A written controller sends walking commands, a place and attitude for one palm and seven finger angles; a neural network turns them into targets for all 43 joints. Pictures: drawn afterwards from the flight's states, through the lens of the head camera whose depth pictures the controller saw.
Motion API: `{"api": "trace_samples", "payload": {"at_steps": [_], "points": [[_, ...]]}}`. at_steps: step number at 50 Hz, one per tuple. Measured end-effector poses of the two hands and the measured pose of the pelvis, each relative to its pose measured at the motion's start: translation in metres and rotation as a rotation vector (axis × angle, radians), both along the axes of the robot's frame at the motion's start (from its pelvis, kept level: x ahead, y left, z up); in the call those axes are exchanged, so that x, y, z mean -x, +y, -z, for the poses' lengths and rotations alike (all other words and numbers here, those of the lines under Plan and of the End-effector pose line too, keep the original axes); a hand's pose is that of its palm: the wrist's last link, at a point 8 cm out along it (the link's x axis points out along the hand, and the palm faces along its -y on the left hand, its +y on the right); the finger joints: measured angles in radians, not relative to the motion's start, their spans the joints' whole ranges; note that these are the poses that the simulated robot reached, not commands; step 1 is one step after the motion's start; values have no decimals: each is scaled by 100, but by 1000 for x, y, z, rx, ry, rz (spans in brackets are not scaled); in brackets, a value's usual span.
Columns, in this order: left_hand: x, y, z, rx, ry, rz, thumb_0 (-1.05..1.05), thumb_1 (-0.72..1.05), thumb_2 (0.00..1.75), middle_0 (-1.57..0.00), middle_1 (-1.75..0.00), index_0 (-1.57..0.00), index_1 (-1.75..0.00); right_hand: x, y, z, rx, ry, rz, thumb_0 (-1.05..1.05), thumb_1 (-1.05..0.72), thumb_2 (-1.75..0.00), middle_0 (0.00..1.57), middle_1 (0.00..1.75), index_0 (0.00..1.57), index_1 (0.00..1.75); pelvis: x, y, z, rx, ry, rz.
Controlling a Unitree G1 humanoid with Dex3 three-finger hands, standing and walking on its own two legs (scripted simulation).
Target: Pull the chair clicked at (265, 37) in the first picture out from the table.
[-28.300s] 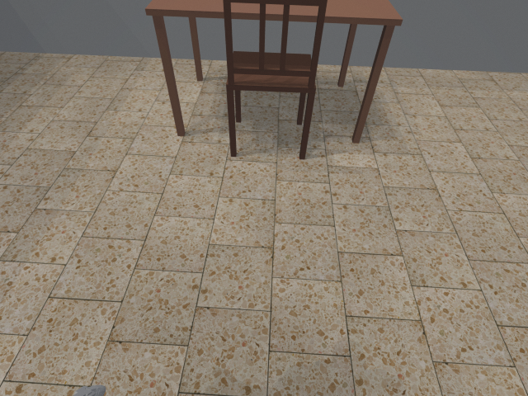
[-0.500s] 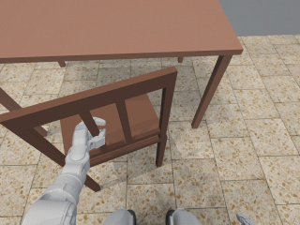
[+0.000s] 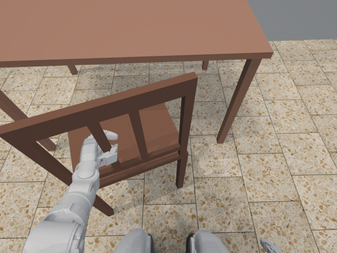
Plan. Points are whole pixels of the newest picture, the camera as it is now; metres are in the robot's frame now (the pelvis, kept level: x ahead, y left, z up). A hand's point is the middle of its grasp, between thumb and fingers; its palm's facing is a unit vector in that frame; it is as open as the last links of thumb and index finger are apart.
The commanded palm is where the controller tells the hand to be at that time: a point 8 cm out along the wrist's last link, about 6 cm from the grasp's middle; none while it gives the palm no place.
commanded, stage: step backward, pulling the chair out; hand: left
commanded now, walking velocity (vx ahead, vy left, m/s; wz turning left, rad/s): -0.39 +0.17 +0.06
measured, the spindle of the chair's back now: (106, 148) +0.39 +0.18 -0.06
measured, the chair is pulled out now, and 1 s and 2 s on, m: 0.18 0.27 0.48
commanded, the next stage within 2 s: none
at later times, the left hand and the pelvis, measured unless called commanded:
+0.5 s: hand (112, 158) +0.35 +0.16 -0.05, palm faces +0.08 -0.98 -0.20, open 5.4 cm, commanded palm +0.33 +0.21 -0.05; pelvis -0.03 +0.01 +0.01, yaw +1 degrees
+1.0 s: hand (109, 187) +0.27 +0.15 -0.05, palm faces +0.08 -0.97 -0.21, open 5.5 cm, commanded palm +0.25 +0.20 -0.04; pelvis -0.11 +0.00 +0.02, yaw -2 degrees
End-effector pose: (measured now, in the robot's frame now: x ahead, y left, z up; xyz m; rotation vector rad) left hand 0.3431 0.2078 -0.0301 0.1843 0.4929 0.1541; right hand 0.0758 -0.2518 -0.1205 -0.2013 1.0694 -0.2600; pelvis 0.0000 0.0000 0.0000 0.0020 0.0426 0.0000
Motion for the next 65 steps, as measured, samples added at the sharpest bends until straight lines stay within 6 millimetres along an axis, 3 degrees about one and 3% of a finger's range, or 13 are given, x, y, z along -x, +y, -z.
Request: {"api": "trace_samples", "payload": {"at_steps": [11, 19, 25, 30, 35, 39, 44, 50, 58, 65], "points": [[0, 3, -1, 23, 17, 59, -1, 65, 72, -24, -118, -50, -145, 4, -7, -19, 94, 66, -32, 1, -90, -90, 20, 30, 20, 30, 7, 19, -9, -12, 23, -25], [2, 1, -1, 11, 17, 41, -1, 64, 74, -26, -117, -50, -145, 6, 8, -12, 6, 40, -35, 1, -90, -90, 20, 30, 20, 30, 17, 6, -11, 15, 19, 5], [12, -2, -2, 13, 23, 19, 0, 64, 74, -26, -116, -50, -145, 22, 2, -8, 9, 40, 0, 0, -90, -90, 21, 30, 21, 30, 31, 6, -11, 21, 26, -11], [24, -1, -2, 24, 24, 58, -1, 65, 72, -23, -117, -50, -145, 41, -3, -15, 84, 86, -11, 1, -90, -90, 21, 30, 20, 30, 47, 22, -11, 16, 29, -44], [41, 2, -3, 26, 23, 108, -1, 66, 71, -20, -118, -50, -145, 54, 5, -29, 101, 97, -20, 1, -90, -90, 20, 30, 20, 30, 60, 29, -18, 1, 28, -11], [56, 3, -3, 25, 26, 100, -1, 66, 72, -20, -117, -50, -145, 63, 17, -27, 41, 90, -38, 1, -90, -90, 20, 30, 20, 30, 68, 24, -21, 19, 31, 5], [71, 1, -4, -4, 20, 70, -1, 64, 74, -23, -116, -50, -145, 79, 23, -12, -50, 82, -49, 0, -90, -90, 20, 30, 20, 30, 85, 8, -18, 26, 32, 40], [93, -7, -6, 3, 45, 17, 0, 64, 74, -24, -112, -50, -145, 108, 5, -10, -38, 74, 18, 0, -90, -90, 21, 30, 21, 30, 109, 2, -22, 13, 23, 41], [118, -9, -6, 12, 48, 83, -1, 65, 72, -20, -114, -50, -145, 135, -19, -23, 122, 105, 9, 1, -90, -90, 20, 30, 20, 30, 135, 24, -20, 16, 23, -18], [142, -4, -7, 8, 25, 147, -2, 67, 71, -16, -116, -50, -145, 148, 4, -38, 94, 58, -27, 1, -90, -90, 20, 30, 20, 30, 166, 30, -25, 14, 22, 14]]}}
